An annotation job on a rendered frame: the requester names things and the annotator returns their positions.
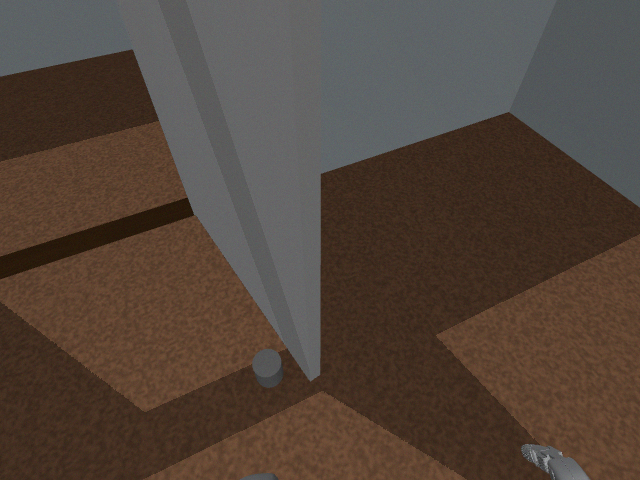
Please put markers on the right robot hand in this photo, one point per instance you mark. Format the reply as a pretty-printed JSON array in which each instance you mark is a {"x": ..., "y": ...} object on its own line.
[{"x": 552, "y": 462}]

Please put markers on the can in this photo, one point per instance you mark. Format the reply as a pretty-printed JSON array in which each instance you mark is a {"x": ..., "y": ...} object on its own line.
[{"x": 268, "y": 369}]

